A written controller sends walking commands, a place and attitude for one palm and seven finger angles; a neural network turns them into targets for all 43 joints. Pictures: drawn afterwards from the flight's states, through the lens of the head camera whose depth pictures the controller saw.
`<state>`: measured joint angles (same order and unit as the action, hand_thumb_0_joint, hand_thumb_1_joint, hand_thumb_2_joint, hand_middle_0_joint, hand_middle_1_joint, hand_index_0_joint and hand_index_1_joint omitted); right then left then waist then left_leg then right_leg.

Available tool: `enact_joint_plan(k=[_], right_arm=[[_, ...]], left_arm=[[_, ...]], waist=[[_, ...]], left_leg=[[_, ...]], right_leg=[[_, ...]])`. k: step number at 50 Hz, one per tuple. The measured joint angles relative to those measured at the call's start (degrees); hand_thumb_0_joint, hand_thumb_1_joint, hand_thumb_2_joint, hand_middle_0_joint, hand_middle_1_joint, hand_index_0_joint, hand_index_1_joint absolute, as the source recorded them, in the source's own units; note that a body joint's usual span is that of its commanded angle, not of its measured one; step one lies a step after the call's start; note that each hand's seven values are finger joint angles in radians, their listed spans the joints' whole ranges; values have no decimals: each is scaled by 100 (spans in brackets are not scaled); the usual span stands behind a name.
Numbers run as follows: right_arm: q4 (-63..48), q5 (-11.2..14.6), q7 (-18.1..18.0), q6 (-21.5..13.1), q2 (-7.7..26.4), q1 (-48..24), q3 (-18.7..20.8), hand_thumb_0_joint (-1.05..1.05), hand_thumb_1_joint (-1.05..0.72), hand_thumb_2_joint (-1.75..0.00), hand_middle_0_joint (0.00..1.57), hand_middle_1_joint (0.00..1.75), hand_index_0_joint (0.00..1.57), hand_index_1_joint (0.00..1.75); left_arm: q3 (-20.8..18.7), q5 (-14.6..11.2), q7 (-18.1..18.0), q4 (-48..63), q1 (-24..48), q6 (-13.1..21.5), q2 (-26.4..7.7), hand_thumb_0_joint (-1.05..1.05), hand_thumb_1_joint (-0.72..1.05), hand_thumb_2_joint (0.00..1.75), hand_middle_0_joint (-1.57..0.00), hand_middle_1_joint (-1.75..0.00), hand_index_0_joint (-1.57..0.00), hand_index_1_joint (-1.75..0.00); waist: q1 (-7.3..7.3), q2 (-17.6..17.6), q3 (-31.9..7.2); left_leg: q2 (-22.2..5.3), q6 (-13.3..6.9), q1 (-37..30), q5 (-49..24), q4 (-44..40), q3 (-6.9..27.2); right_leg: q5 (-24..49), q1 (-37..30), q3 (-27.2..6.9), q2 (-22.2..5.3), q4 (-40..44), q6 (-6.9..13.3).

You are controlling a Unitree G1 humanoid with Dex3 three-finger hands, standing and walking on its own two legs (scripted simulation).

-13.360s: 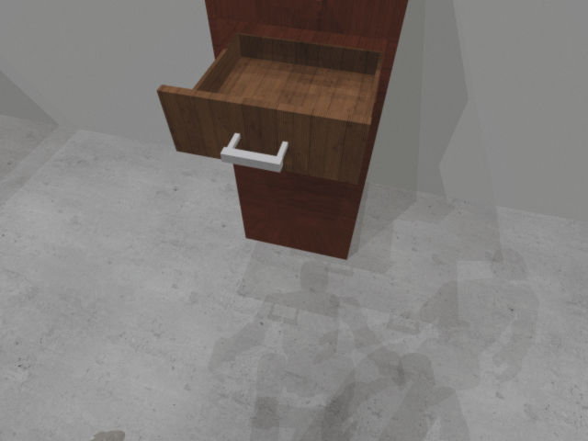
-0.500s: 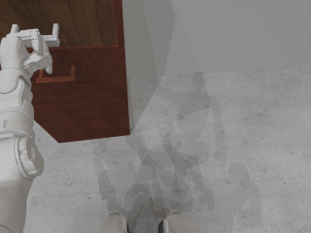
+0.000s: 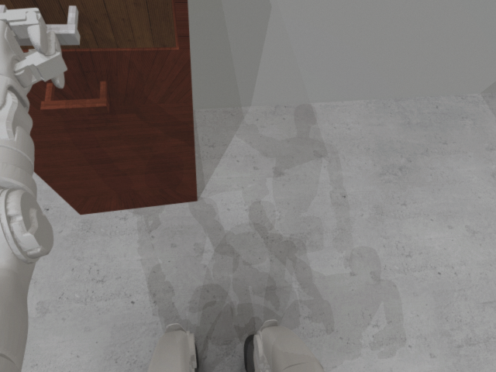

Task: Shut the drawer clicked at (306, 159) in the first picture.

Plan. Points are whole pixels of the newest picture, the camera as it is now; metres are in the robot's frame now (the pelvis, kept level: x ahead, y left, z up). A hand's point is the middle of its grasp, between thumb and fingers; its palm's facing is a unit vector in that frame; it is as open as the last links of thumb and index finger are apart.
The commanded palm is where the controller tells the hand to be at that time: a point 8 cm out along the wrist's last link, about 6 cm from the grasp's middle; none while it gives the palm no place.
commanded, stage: pull the fist back off the drawer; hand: left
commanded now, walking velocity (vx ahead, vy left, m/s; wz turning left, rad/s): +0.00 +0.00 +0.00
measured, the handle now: (36, 24) +0.63 +0.25 +0.11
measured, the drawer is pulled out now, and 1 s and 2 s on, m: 0.00 0.00 0.00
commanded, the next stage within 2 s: draw the hand back to the body in 0.50 s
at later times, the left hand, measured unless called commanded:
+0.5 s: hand (56, 73) +0.53 +0.21 +0.11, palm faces +0.08 -1.00 -0.01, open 3.2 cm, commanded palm +0.50 +0.25 +0.11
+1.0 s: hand (16, 121) +0.42 +0.22 +0.15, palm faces +0.09 -1.00 -0.02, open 3.3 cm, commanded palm +0.38 +0.27 +0.16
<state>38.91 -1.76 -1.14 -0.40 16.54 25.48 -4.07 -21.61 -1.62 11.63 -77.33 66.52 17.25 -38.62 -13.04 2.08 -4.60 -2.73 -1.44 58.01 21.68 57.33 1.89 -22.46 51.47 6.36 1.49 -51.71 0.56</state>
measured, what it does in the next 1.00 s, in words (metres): shifts its weight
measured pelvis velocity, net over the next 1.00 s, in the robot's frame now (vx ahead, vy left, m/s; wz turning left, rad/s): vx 0.05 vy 0.00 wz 0.00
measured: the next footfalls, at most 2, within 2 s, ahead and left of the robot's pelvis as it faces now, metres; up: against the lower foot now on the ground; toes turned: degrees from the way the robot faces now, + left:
none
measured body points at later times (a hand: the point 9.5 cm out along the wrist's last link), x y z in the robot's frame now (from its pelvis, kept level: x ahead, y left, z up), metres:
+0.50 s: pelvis +0.04 +0.00 +0.02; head +0.14 +0.02 +0.46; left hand +0.52 +0.26 +0.11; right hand +0.03 -0.26 -0.09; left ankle +0.04 +0.10 -0.67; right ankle +0.02 -0.12 -0.67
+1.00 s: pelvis +0.05 +0.00 +0.04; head +0.08 -0.01 +0.49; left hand +0.41 +0.27 +0.15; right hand +0.17 -0.25 -0.06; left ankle +0.04 +0.10 -0.67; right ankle +0.02 -0.12 -0.67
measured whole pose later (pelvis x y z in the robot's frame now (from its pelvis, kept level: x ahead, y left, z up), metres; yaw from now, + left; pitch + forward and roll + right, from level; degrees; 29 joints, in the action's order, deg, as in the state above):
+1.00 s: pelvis +0.05 +0.00 +0.04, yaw +0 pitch +9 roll -2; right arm 32.9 3.0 -1.8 1.9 14.7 16.7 -1.3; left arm -18.8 -13.7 12.6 -26.7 16.3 10.3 -19.0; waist -2.6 2.9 -6.3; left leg -1.4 -1.5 29.8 21.9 42.7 -1.7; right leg -22.6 25.2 2.7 0.5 -38.9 0.0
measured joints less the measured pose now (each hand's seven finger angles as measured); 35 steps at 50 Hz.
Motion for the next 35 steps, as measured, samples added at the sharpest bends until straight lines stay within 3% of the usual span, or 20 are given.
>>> enact_joint_plan(k=[14,25,35], right_arm=[[-201,46,114,265,-57,67,90,1,-91,-90,20,30,21,30],[-337,187,137,498,-141,-88,250,1,-91,-90,20,30,21,30],[-361,261,99,497,-148,-553,348,1,-91,-90,20,30,21,30]], left_arm=[[-389,-135,-6,641,-849,79,376,3,84,92,-140,-160,-139,-160],[-404,-467,52,1757,-2187,191,1032,2,89,90,-140,-160,-139,-160],[-118,-652,97,2463,-2730,118,1374,2,90,90,-140,-160,-139,-160]], waist=[[98,20,-61],[441,13,-182],[663,-4,-210]], left_leg=[[-73,-30,-449,75,-222,-237],[-44,-42,-1150,231,-536,-405],[31,-24,-1508,278,-668,-350]], right_leg=[[8,-335,-244,58,196,-36],[-127,-955,-412,31,449,-70],[-215,-1339,-358,-29,569,-68]])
